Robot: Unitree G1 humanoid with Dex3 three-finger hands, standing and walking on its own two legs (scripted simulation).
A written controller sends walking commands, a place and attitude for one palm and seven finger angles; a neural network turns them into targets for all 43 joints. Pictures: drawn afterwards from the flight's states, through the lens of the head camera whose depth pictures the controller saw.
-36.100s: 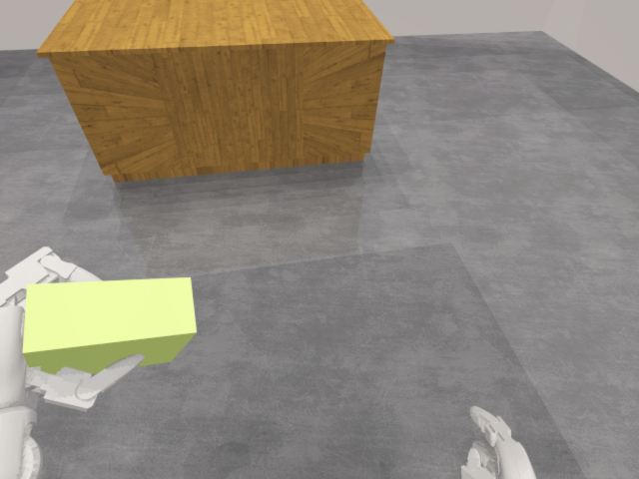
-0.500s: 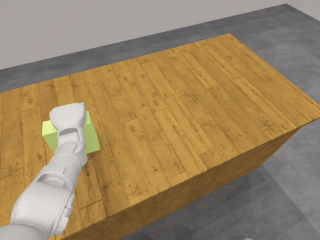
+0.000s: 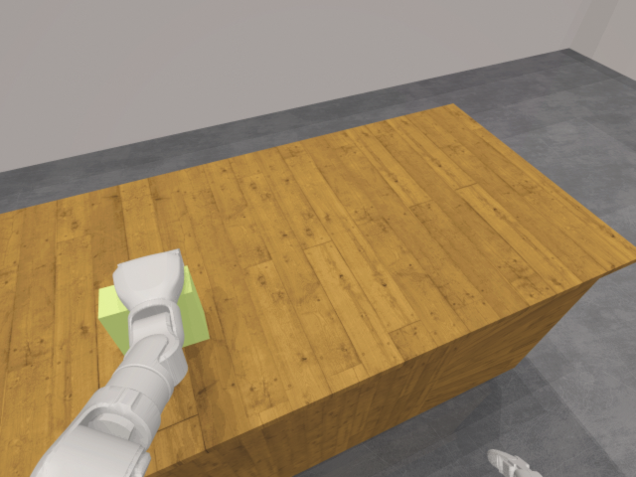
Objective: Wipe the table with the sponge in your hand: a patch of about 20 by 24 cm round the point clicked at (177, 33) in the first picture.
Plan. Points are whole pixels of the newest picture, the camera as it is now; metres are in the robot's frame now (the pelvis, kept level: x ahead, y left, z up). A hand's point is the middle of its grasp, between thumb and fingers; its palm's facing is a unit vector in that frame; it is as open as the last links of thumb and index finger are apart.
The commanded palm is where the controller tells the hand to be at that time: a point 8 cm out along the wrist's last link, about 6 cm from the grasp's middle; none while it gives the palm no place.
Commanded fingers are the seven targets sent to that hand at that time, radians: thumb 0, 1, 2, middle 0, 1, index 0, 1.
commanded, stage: wipe back along the middle lane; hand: left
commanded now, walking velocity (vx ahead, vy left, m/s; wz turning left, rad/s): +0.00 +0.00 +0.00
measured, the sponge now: (162, 323) +0.34 +0.27 -0.06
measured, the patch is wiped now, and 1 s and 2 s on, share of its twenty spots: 0.70 0.85 0.85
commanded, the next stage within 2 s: none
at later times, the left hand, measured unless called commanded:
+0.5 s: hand (164, 319) +0.32 +0.25 -0.01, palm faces -0.06 +0.00 -1.00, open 9.6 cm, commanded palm +0.28 +0.22 +0.02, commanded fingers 0.00 0.10 1.30 -1.20 -1.60 -1.20 -1.60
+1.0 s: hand (171, 349) +0.28 +0.22 -0.01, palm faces -0.04 -0.03 -1.00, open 9.6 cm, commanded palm +0.23 +0.19 +0.02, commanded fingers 0.00 0.10 1.30 -1.20 -1.60 -1.20 -1.60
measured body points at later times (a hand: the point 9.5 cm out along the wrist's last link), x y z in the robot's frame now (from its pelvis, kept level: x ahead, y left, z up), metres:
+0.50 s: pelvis -0.02 +0.00 +0.00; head +0.00 -0.01 +0.45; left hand +0.32 +0.24 +0.04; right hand +0.13 -0.24 -0.12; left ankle +0.00 +0.11 -0.72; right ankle -0.02 -0.12 -0.72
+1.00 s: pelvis -0.01 +0.00 +0.00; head -0.02 -0.02 +0.45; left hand +0.28 +0.22 +0.04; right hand +0.22 -0.21 -0.08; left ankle +0.00 +0.11 -0.72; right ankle -0.02 -0.12 -0.72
